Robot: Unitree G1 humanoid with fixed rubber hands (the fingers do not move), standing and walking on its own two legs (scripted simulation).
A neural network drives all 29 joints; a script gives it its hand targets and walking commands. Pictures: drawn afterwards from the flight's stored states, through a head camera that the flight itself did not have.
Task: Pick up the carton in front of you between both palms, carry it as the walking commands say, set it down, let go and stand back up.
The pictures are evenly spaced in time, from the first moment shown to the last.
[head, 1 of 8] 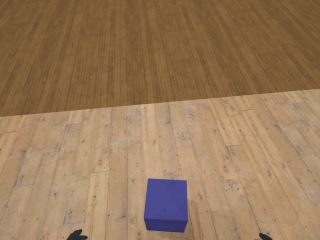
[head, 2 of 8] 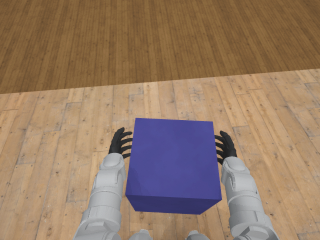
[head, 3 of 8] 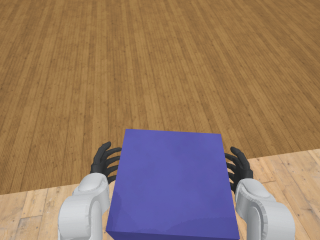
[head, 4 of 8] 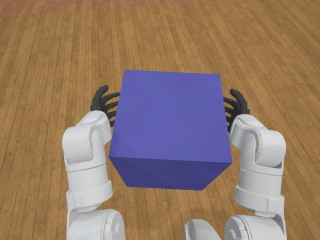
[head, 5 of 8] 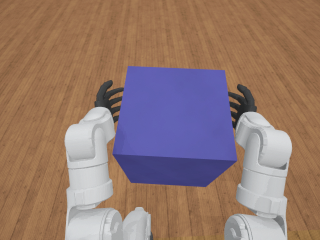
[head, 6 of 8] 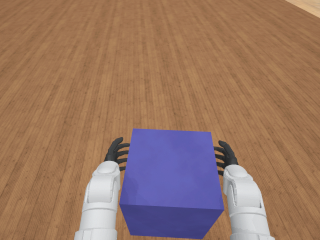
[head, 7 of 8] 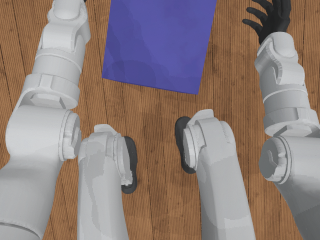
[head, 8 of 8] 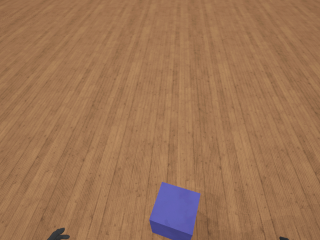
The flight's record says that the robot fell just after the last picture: no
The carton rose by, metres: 1.06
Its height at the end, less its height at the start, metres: +0.32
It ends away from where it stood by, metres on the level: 5.74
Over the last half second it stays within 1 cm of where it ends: yes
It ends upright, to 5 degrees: yes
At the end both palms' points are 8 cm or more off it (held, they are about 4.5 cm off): yes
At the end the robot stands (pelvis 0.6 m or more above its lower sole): yes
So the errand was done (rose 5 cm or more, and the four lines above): yes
